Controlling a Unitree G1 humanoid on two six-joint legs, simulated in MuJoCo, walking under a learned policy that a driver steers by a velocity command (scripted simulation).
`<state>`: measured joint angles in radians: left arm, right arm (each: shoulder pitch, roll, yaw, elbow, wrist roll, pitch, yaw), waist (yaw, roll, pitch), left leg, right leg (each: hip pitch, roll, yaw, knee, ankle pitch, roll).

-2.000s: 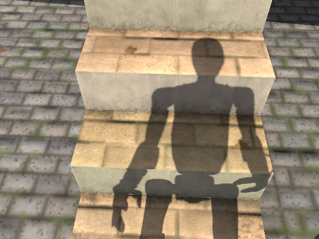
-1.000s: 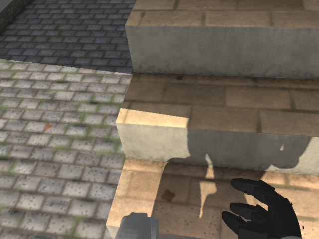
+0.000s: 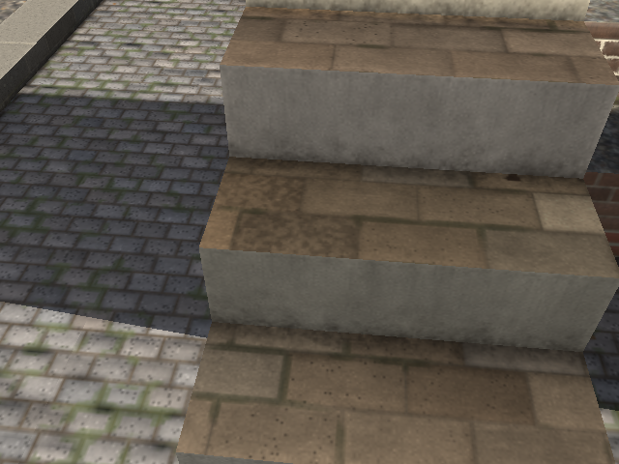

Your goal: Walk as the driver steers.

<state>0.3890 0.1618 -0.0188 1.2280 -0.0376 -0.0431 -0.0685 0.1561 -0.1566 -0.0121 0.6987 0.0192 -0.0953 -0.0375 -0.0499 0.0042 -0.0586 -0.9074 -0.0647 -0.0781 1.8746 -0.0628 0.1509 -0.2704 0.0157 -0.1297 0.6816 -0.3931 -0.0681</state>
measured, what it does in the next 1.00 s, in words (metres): climbs, turning right: left foot 0.23 m higher, then left foot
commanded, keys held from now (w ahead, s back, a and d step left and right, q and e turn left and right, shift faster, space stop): w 0.12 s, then w+e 0.88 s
